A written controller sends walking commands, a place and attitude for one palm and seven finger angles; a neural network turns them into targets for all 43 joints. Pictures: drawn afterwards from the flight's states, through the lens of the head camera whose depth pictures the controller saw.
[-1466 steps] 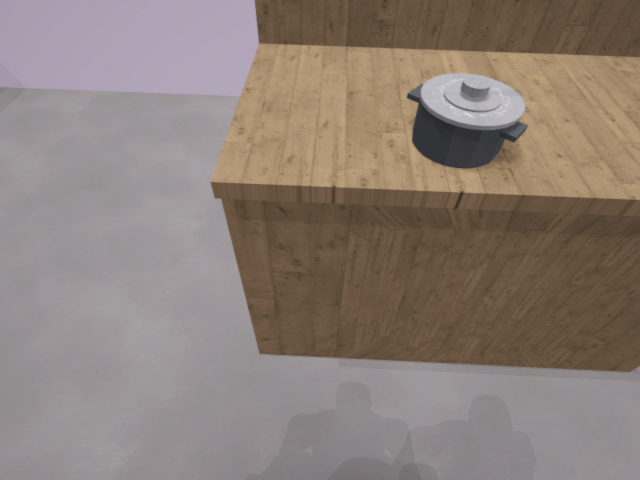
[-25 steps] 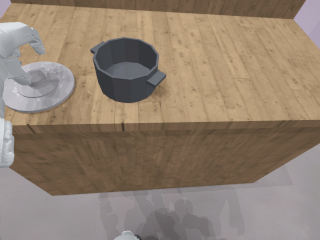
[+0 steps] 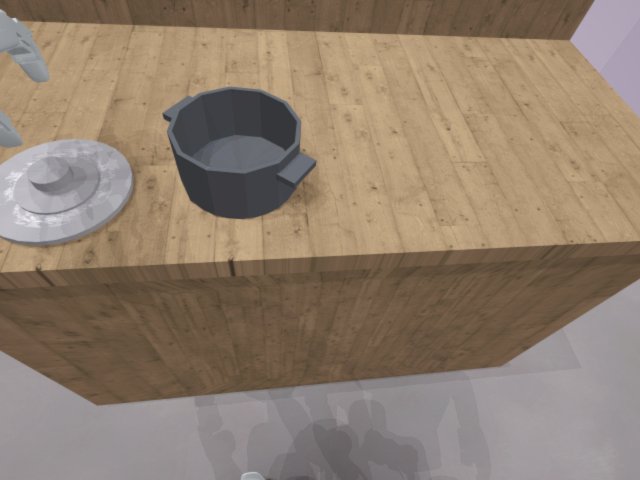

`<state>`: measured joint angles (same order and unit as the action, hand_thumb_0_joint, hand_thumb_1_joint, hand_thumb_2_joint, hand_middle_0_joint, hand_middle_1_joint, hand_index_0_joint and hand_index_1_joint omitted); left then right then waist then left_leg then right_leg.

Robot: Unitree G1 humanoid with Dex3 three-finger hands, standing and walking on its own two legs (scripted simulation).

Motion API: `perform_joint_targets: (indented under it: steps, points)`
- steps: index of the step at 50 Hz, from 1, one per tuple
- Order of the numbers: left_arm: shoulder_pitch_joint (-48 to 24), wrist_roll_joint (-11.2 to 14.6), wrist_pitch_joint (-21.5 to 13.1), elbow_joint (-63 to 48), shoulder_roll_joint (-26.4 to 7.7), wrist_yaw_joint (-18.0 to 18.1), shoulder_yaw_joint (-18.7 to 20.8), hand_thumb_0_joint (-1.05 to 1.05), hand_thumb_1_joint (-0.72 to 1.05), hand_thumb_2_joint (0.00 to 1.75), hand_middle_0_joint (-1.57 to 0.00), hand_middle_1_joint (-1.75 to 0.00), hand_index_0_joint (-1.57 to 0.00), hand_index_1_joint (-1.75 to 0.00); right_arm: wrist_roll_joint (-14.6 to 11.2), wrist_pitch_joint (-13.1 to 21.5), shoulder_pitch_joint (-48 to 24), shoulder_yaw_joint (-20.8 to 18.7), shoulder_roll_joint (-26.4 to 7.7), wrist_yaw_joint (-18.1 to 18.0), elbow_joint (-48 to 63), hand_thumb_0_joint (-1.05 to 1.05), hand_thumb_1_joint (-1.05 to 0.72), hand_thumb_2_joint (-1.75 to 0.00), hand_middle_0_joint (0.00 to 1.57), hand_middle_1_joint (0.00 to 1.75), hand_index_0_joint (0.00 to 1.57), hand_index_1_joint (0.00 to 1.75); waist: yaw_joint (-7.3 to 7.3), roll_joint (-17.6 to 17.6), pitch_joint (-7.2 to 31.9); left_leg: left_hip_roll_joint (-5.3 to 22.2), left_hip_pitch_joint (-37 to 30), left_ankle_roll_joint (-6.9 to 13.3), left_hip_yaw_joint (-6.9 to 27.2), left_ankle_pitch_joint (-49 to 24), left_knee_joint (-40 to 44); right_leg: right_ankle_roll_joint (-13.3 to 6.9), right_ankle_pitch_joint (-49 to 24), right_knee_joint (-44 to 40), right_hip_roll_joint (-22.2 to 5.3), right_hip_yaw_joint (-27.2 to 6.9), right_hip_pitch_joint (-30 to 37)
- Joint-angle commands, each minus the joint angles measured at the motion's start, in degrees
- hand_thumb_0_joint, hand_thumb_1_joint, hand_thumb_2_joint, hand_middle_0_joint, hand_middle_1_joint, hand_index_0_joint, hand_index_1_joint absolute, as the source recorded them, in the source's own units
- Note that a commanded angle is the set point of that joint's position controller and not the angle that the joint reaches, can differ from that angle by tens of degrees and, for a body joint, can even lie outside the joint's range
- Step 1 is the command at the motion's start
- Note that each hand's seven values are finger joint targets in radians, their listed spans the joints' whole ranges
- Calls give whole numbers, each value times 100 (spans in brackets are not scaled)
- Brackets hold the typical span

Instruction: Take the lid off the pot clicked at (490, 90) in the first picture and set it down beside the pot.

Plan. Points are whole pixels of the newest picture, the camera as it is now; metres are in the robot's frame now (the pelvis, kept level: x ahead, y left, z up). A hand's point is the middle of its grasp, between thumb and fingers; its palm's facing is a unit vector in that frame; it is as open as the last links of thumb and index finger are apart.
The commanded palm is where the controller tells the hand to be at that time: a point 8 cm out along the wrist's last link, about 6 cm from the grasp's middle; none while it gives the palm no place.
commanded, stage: raise the empty hand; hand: left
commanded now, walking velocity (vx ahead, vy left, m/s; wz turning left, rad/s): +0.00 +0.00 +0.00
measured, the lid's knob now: (50, 174) +0.50 +0.32 +0.07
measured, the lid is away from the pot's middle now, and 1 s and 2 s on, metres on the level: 0.24 0.24 0.24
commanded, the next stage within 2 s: draw the hand back to the body in 0.34 s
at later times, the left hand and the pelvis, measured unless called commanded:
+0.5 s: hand out of the picture +0.48 +0.31 +0.23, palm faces -0.30 -0.10 -0.95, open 11.0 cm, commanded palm +0.49 +0.30 +0.29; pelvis +0.00 -0.01 +0.01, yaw +1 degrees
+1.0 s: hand (6, 99) +0.44 +0.27 +0.23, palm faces -0.01 -0.51 -0.86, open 11.0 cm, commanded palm +0.40 +0.29 +0.28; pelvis -0.01 -0.03 +0.01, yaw +3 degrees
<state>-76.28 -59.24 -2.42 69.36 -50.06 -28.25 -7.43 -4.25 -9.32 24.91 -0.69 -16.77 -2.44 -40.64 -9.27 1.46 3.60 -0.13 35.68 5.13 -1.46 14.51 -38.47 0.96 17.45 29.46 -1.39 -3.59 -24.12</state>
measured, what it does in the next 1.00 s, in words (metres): stands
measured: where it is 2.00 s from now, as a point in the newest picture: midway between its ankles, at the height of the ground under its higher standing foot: outside the picture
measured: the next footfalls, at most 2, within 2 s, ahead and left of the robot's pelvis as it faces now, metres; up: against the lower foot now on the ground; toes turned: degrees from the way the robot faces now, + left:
none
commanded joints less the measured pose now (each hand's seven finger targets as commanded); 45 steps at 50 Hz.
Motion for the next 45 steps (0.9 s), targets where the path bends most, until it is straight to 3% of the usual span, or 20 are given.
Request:
perform_joint_targets:
  steps: [1,3,4,5,7,10,13,14,20,22,24,26,28,30,34,35,37,40,43,45]
  points:
    - [-2983,2,-5,-1335,-1236,114,267,0,-8,79,-41,-74,-41,-74,39,24,557,-405,-1189,-66,351,0,-90,-90,20,30,20,30,45,952,2324,-74,-3417,-121,480,-1968,371,-281,-932,-391,738,634,-941]
    - [-2789,52,58,-1034,-1209,63,249,0,-8,79,-41,-74,-41,-74,17,5,554,-385,-1200,-55,333,0,-90,-90,20,30,20,30,13,603,1976,-89,-3126,-102,434,-1551,467,-265,-849,-450,725,656,-864]
    - [-2764,142,26,-1178,-1081,25,177,0,-8,79,-41,-74,-41,-74,-12,26,552,-352,-1220,-59,335,0,-90,-90,20,30,20,30,67,672,2028,-79,-3243,-110,394,-1749,509,-274,-913,-425,707,687,-807]
    - [-2894,60,65,-1178,-1333,44,304,0,-8,79,-41,-74,-41,-74,12,-3,485,-374,-1234,-47,327,0,-90,-90,20,30,20,30,52,700,2057,-78,-3189,-105,383,-1570,508,-252,-863,-468,700,632,-795]
    - [-3146,59,128,-1248,-1055,21,17,0,-8,79,-41,-74,-41,-74,1,-7,451,-372,-1209,-42,304,0,-90,-90,20,30,20,30,-16,706,1910,-85,-3149,-94,403,-1272,585,-262,-771,-527,683,654,-867]
    - [-3421,53,126,-1670,-1142,2,127,0,-8,79,-41,-74,-41,-74,24,31,435,-391,-1195,-33,315,0,-90,-90,20,30,20,30,29,984,2370,-59,-3649,-95,479,-1838,533,-268,-893,-539,698,638,-821]
    - [-2994,95,193,-1048,-1164,-56,163,0,-8,79,-41,-74,-41,-74,-1,29,395,-349,-1206,-38,305,0,-90,-90,20,30,20,30,8,435,1922,-117,-3127,-79,359,-1338,639,-250,-868,-576,667,667,-629]
    - [-2843,158,168,-1077,-897,-83,-1,0,-8,79,-41,-74,-41,-74,-46,60,381,-309,-1192,-38,330,0,-90,-90,20,30,20,30,64,462,1907,-116,-3206,-88,335,-1608,662,-262,-948,-536,659,692,-621]
    - [-3231,61,212,-1438,-1102,-64,75,0,-8,79,-41,-74,-41,-74,-7,-5,245,-348,-1210,18,340,0,-90,-90,20,30,20,30,59,632,2078,-104,-3295,-91,318,-1605,659,-248,-974,-578,640,630,-569]
    - [-3424,78,236,-1639,-863,-71,-85,0,-8,79,-41,-74,-41,-74,5,-13,250,-385,-1177,33,343,0,-90,-90,20,30,20,30,31,747,2146,-85,-3482,-99,398,-1641,676,-264,-917,-605,648,665,-665]
    - [-2997,114,129,-1881,-1059,-63,260,0,-8,79,-41,-74,-41,-74,2,9,277,-387,-1143,33,468,0,-90,-90,20,30,20,30,148,711,2426,-114,-3687,-92,361,-2265,572,-290,-1157,-522,665,678,-449]
    - [-2544,130,178,-1345,-1062,-75,260,0,-8,79,-41,-74,-41,-74,-7,-50,185,-365,-1128,43,471,0,-90,-90,20,30,20,30,130,415,1950,-160,-3191,-76,298,-1797,606,-255,-1076,-541,649,674,-432]
    - [-2419,135,146,-1661,-1505,-46,595,0,-8,79,-41,-74,-41,-74,-10,-130,88,-359,-1147,63,611,0,-90,-90,20,30,20,30,241,425,2064,-191,-3002,-81,226,-1670,678,-265,-1160,-506,634,656,-120]
    - [-2553,84,108,-2338,-1463,-9,572,0,-8,79,-41,-74,-41,-74,-7,-191,-48,-386,-1099,104,731,0,-90,-90,20,30,20,30,276,814,2399,-148,-3382,-92,286,-2136,627,-279,-1162,-482,634,645,-170]
    - [-1844,325,181,-2846,-1359,-54,754,0,-8,79,-41,-74,-41,-74,-46,-239,-200,-406,-1063,132,924,0,-90,-90,20,30,20,30,329,825,2274,-151,-3518,-63,287,-2467,621,-309,-1259,-514,630,670,-88]
    - [-1711,302,215,-2968,-1699,-31,1027,0,-8,79,-41,-74,-41,-74,-36,-280,-261,-405,-1060,150,962,0,-90,-90,20,30,20,30,341,703,2341,-148,-3458,-62,322,-2436,629,-280,-1252,-523,626,635,-11]
    - [-1374,412,319,-2822,-1296,-92,738,0,-8,79,-41,-74,-41,-74,-71,-352,-417,-367,-1008,161,997,0,-90,-90,20,30,20,30,303,534,1850,-164,-3119,-70,290,-1952,746,-268,-1071,-577,606,695,-48]
    - [-1175,466,381,-3472,-1594,-66,1015,0,-8,79,-41,-74,-41,-74,-75,-374,-593,-355,-1008,175,1128,0,-90,-90,20,30,20,30,393,631,2064,-176,-3219,-50,282,-1998,782,-282,-1087,-594,595,662,163]
    - [-1020,535,457,-3487,-1552,-101,1017,0,-8,79,-41,-74,-41,-74,-100,-420,-767,-322,-980,145,1162,0,-90,-90,20,30,20,30,382,378,1830,-191,-3013,-51,287,-1414,920,-281,-861,-666,587,697,217]
    - [-973,574,470,-3788,-1584,-76,1062,0,-8,79,-41,-74,-41,-74,-98,-417,-867,-311,-968,136,1193,0,-90,-90,20,30,20,30,403,500,1902,-177,-3126,-59,317,-1433,969,-299,-792,-687,578,700,244]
